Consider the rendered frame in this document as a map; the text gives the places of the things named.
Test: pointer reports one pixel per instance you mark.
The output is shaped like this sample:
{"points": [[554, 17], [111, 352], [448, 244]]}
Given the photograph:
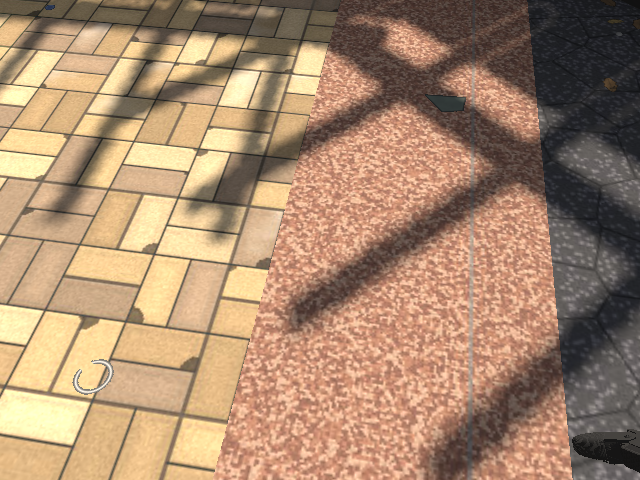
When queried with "right robot hand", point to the right robot hand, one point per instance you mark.
{"points": [[615, 447]]}

